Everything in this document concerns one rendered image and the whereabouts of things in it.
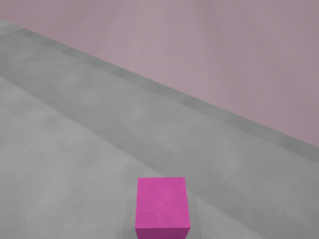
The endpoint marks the carton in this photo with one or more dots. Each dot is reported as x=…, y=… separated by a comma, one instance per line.
x=162, y=208

